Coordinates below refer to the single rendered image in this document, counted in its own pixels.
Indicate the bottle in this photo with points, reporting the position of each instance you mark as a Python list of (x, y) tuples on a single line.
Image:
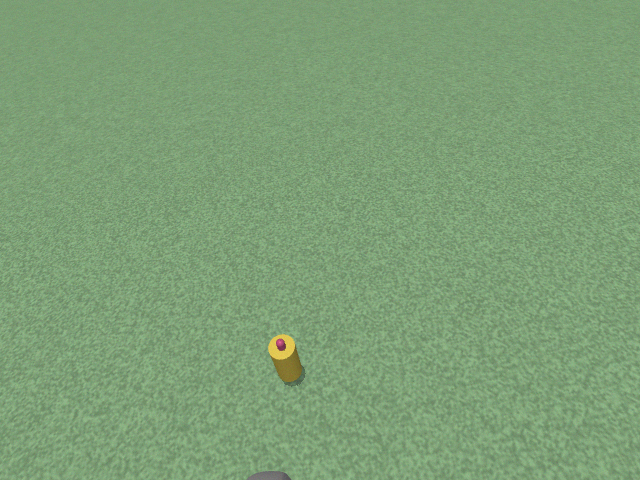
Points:
[(285, 357)]

